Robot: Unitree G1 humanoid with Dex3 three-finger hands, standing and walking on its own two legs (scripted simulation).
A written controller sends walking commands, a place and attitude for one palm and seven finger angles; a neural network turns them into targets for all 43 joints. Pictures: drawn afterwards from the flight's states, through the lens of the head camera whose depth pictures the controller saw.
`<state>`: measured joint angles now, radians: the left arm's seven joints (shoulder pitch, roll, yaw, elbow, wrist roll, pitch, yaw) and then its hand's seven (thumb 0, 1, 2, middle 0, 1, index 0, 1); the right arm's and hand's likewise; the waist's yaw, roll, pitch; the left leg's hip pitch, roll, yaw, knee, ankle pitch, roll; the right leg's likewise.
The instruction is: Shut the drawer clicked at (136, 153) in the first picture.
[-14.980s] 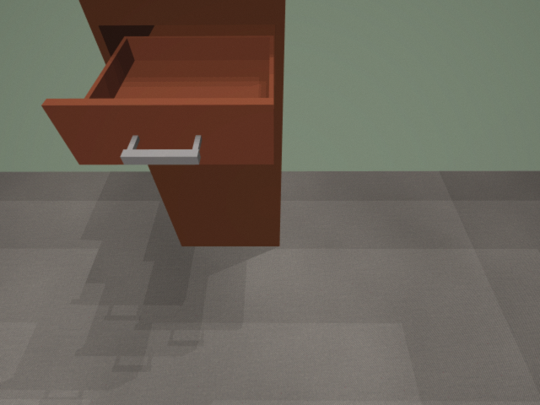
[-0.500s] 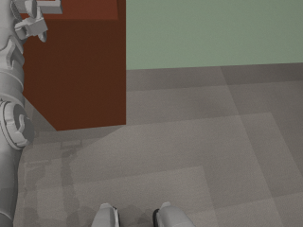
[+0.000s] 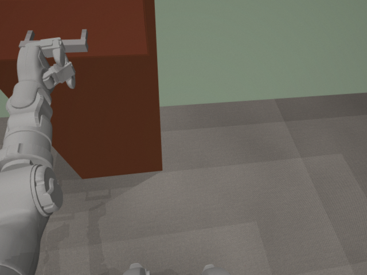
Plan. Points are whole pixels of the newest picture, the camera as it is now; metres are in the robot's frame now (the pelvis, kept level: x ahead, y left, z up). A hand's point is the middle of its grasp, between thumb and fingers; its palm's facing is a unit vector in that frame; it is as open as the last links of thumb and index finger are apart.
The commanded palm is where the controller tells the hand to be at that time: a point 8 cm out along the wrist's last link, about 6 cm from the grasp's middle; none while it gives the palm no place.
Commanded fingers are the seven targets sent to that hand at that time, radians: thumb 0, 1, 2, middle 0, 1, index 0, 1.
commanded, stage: draw the hand back to the body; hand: left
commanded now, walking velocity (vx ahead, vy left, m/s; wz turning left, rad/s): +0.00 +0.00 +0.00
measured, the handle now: (56, 40) +0.61 +0.23 +0.13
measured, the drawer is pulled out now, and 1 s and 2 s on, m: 0.00 0.00 0.00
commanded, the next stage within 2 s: step back with the hand held close in 1.48 s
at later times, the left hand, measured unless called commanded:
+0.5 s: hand (41, 106) +0.41 +0.21 +0.15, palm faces +0.05 -1.00 +0.00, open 3.3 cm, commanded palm +0.36 +0.26 +0.16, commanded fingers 0.00 0.90 0.90 -1.40 -1.60 -1.40 -1.60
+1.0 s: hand out of the picture +0.27 +0.23 +0.18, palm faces +0.37 -0.89 -0.27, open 3.3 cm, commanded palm +0.21 +0.27 +0.20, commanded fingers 0.00 0.90 0.90 -1.40 -1.60 -1.40 -1.60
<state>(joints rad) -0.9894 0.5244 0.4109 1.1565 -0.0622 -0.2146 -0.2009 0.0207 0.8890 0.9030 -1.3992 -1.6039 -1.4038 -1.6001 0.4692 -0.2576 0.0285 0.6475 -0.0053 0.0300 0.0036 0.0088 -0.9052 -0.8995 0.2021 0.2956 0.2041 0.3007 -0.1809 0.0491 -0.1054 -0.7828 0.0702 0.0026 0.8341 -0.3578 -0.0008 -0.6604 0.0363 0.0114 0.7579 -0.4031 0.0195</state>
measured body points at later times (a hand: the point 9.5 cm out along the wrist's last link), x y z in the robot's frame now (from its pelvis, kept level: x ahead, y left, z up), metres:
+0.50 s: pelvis +0.01 -0.01 +0.02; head +0.04 -0.02 +0.47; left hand +0.40 +0.26 +0.16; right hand +0.13 -0.27 -0.09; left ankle +0.02 +0.12 -0.70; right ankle -0.03 -0.14 -0.70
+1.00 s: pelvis +0.00 -0.01 +0.04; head +0.00 -0.03 +0.49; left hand +0.24 +0.27 +0.20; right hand +0.20 -0.22 -0.05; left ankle +0.02 +0.12 -0.70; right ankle -0.03 -0.14 -0.70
